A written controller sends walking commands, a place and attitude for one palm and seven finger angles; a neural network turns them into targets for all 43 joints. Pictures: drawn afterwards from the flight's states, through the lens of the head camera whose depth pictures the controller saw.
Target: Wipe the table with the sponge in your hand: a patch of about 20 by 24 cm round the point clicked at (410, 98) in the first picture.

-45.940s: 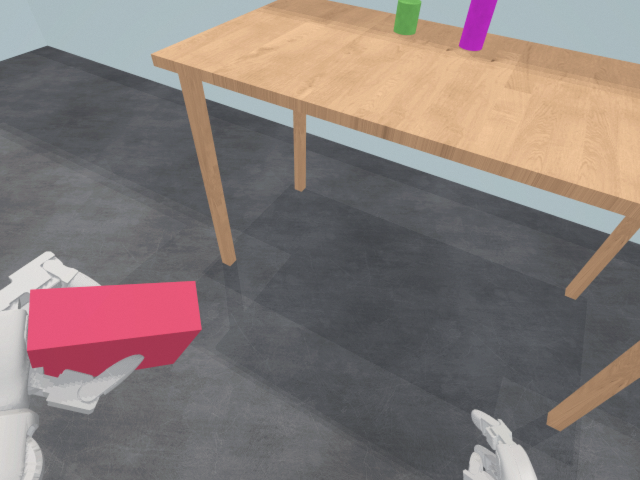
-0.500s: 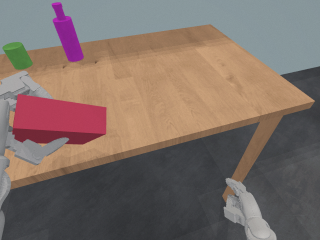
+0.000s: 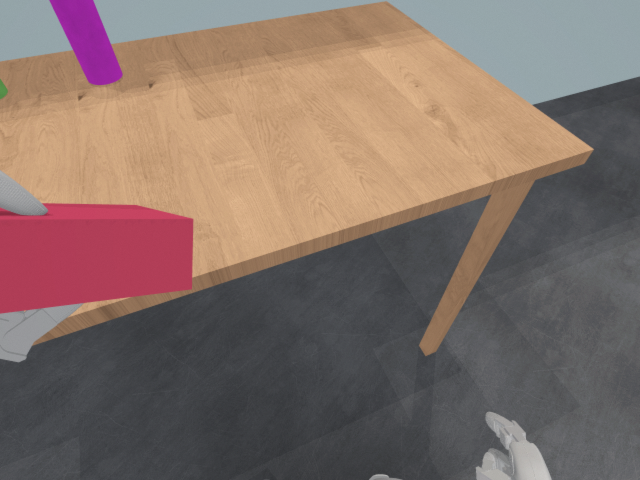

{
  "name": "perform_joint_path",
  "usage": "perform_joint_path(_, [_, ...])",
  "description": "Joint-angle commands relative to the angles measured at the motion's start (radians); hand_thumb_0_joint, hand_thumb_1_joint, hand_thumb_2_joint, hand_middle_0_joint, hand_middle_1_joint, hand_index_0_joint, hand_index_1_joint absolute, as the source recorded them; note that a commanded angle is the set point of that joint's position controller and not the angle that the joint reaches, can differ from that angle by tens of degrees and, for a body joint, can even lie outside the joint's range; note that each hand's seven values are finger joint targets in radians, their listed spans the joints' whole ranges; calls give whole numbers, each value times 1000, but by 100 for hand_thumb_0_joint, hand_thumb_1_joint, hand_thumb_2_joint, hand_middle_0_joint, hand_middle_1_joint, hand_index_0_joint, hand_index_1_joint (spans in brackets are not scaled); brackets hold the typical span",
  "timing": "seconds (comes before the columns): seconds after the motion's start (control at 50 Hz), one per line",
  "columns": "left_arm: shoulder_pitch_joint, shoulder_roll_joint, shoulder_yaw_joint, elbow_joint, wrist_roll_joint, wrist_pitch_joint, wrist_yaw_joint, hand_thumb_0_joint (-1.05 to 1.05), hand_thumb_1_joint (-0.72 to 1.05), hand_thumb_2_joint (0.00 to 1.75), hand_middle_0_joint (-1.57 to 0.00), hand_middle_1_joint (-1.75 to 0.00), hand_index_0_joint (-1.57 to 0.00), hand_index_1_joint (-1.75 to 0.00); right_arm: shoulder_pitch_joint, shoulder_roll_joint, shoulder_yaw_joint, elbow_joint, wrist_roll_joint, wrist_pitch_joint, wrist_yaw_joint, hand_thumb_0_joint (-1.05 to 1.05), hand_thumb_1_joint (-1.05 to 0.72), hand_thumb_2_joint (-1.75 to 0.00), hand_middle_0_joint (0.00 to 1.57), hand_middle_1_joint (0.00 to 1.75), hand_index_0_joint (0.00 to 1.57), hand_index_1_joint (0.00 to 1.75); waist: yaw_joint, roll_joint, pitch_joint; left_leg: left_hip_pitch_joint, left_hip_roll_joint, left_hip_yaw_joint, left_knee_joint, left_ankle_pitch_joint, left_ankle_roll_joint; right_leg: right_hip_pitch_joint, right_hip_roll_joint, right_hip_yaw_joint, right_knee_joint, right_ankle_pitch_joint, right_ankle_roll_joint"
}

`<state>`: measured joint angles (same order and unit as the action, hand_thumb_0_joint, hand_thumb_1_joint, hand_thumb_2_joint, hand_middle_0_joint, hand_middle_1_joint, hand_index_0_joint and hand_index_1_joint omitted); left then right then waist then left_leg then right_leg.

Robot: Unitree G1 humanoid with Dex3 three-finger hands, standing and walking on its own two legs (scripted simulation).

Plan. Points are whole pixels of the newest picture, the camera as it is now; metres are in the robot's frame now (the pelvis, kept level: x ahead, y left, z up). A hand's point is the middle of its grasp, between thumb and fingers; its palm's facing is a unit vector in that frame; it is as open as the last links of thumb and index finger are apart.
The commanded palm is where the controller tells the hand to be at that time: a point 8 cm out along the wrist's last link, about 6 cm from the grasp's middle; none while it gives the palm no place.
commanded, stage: step back with the hand held close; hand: left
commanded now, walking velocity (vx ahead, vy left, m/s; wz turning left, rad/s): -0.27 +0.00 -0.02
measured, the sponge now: (100, 243) +0.24 +0.17 +0.26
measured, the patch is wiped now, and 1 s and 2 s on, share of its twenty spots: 0.95 0.95 0.95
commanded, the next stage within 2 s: stop stepping back and stand still in 0.70 s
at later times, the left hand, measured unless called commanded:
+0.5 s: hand out of the picture +0.14 +0.23 +0.31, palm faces +0.56 -0.80 -0.22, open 9.3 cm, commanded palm +0.08 +0.28 +0.31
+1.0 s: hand out of the picture +0.01 +0.22 +0.30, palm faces +0.48 -0.82 -0.31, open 9.3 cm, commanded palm -0.05 +0.27 +0.31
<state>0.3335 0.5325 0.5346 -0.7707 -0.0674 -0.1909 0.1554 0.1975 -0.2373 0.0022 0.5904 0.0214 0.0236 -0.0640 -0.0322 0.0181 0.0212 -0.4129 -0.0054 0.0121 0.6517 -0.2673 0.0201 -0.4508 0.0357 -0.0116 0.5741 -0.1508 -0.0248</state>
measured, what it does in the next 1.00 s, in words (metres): walks backwards: right foot, then left foot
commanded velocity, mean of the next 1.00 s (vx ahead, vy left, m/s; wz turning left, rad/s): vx -0.23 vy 0.01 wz -0.04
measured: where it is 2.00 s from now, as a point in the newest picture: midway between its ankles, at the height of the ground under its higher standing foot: outside the picture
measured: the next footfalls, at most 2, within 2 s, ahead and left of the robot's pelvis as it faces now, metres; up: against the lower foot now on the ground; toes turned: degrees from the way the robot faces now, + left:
right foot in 0.42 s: -0.01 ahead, -0.12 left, +0.00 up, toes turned +3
left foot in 0.64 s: -0.06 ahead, +0.15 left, +0.00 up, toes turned +2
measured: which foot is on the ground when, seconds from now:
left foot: down 0.00-0.46, up 0.48-0.62, down 0.64-0.86, up 0.88-1.00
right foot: down 0.00-0.26, up 0.28-0.40, down 0.42-0.66, up 0.68-0.84, down 0.86-1.00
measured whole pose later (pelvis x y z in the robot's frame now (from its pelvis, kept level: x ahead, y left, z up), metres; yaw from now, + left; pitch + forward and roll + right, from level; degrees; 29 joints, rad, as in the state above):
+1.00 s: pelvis -0.22 +0.00 +0.01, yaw -2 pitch +0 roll +0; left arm 0.20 0.45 0.51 -0.68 -0.06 -0.18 0.14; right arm 0.19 -0.19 0.02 0.63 0.02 -0.05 -0.03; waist -0.02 -0.03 0.02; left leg -0.43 0.03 0.01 0.82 -0.38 -0.01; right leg -0.34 0.05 0.01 0.55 -0.21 -0.05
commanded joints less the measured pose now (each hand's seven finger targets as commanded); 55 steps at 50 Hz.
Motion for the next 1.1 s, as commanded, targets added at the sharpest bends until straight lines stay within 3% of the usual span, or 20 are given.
perform_joint_path(0.0, [-244,156,135,-14,-13,-36,47,0,10,130,-120,-160,-120,-160,-89,-132,-50,-146,9,-67,-16,0,-90,-90,20,30,20,30,17,39,-162,-85,129,-161,-180,-232,29,163,-95,132,-86,-121,-3])
perform_joint_path(0.12, [-325,128,42,-9,1,-12,36,0,10,130,-120,-160,-120,-160,-116,-118,-25,-129,8,-58,-6,0,-90,-90,20,30,20,30,6,-46,-106,56,82,-126,11,-265,28,-106,-201,193,-243,-363,-36])
perform_joint_path(0.24, [-380,170,118,-223,27,-27,51,0,10,130,-120,-160,-120,-160,-130,-127,-46,-189,-9,-74,-18,0,-90,-90,20,30,20,30,32,238,-212,-261,274,-300,-382,-395,100,264,-5,17,278,-166,29])
perform_joint_path(0.3, [-390,137,109,-142,19,-17,40,0,10,130,-120,-160,-120,-160,-109,-101,-58,-153,-12,-109,-2,0,-90,-90,20,30,20,30,24,220,-204,-214,311,-244,-371,-253,101,225,12,35,401,-277,35])
perform_joint_path(0.38, [-426,92,47,-49,-3,-18,16,0,10,130,-120,-160,-120,-160,-128,-90,-39,-121,-13,-132,13,0,-90,-90,20,30,20,30,21,124,-147,2,219,-168,-184,30,19,149,-52,89,-50,-146,-17])
perform_joint_path(0.42, [-461,123,32,1,-3,-28,11,0,10,130,-120,-160,-120,-160,-156,-66,-27,-121,-8,-118,11,0,-90,-90,20,30,20,30,11,-65,-137,35,108,-69,11,-1,-46,84,-261,344,-191,223,-103])
perform_joint_path(0.44, [-457,125,16,-41,-2,-25,14,0,10,130,-120,-160,-120,-160,-150,-53,-46,-102,10,-103,12,0,-90,-90,20,30,20,30,13,-192,-230,57,64,-25,178,-23,-68,142,-349,383,-205,377,-115])
perform_joint_path(0.5, [-276,156,79,-83,6,-14,-2,0,10,130,-120,-160,-120,-160,-153,-32,-28,-144,5,-74,19,0,-90,-90,20,30,20,30,30,-143,-208,-54,68,-68,313,-169,-48,206,-366,313,-141,594,-136])
perform_joint_path(0.58, [-172,182,137,-156,-8,-30,7,0,10,130,-120,-160,-120,-160,-127,-54,-33,-148,-1,-46,10,0,-90,-90,20,30,20,30,14,-85,-224,61,87,-28,-65,15,-39,217,-262,212,-61,499,-65])
perform_joint_path(0.64, [-141,195,174,-276,-24,-59,18,0,10,130,-120,-160,-120,-160,-136,-110,-71,-167,1,-78,5,0,-90,-90,20,30,20,30,35,186,-309,175,319,-214,-260,464,42,146,-14,41,120,-52,51])
perform_joint_path(0.68, [-142,169,173,-256,-29,-58,22,0,10,130,-120,-160,-120,-160,-80,-83,-70,-152,-18,-116,14,0,-90,-90,20,30,20,30,19,279,-348,236,322,-183,-226,766,81,43,17,37,330,-316,45])
perform_joint_path(0.72, [-187,162,174,-213,-19,-58,28,0,10,130,-120,-160,-120,-160,-69,-85,-74,-103,-16,-152,25,0,-90,-90,20,30,20,30,26,278,-314,280,302,-135,-191,827,71,50,13,45,272,-314,43])
perform_joint_path(0.78, [-236,131,118,-140,-9,-45,22,0,10,130,-120,-160,-120,-160,-103,-98,-66,-93,-13,-170,32,0,-90,-90,20,30,20,30,29,242,-249,215,292,-133,-182,645,46,154,-6,44,57,-211,38])
perform_joint_path(0.82, [-258,136,111,-103,-2,-45,13,0,10,130,-120,-160,-120,-160,-127,-98,-61,-122,1,-170,36,0,-90,-90,20,30,20,30,39,85,-204,102,211,-84,-67,223,-7,250,-76,102,-203,-30,13])
perform_joint_path(0.84, [-281,173,116,-93,9,-43,12,0,10,130,-120,-160,-120,-160,-122,-85,-61,-138,4,-156,38,0,-90,-90,20,30,20,30,13,-102,-194,33,98,-17,68,-33,-43,225,-228,321,-281,82,-59])
perform_joint_path(0.86, [-304,161,91,-75,-3,-34,13,0,10,130,-120,-160,-120,-160,-117,-85,-57,-137,13,-154,33,0,-90,-90,20,30,20,30,23,-207,-176,19,33,-16,252,-184,-50,108,-342,438,-347,-76,-106])
perform_joint_path(0.9, [-267,144,91,-55,0,-27,10,0,10,130,-120,-160,-120,-160,-98,-67,-39,-118,6,-140,29,0,-90,-90,20,30,20,30,15,-131,-152,13,47,-55,357,-123,-31,75,-306,371,-327,-187,-117])
perform_joint_path(0.98, [-241,147,107,-12,-7,-30,17,0,10,130,-120,-160,-120,-160,-89,-78,-25,-125,-8,-111,11,0,-90,-90,20,30,20,30,6,-85,-147,187,41,12,-62,-139,4,51,-223,230,-294,-404,-71])
perform_joint_path(1.04, [-243,129,90,-34,-5,-38,19,0,10,130,-120,-160,-120,-160,-92,-128,-35,-148,-14,-121,3,0,-90,-90,20,30,20,30,16,146,-104,125,174,-219,-341,-399,88,84,-30,62,-73,-344,-2])
perform_joint_path(1.08, [-300,143,93,-61,9,-22,22,0,10,130,-120,-160,-120,-160,-87,-106,-26,-146,-3,-126,-3,0,-90,-90,20,30,20,30,15,278,-124,-83,230,-272,-464,-656,89,213,37,-61,175,-259,25])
